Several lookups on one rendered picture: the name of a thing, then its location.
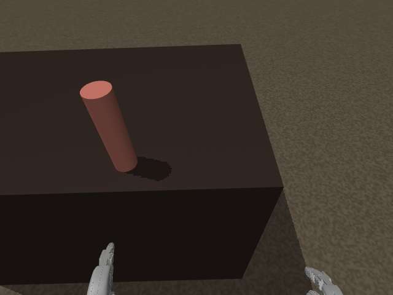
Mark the left robot hand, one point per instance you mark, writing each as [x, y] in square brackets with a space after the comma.
[102, 279]

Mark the right robot hand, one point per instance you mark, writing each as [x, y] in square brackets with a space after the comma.
[323, 282]

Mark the can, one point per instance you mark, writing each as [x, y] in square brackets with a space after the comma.
[101, 103]

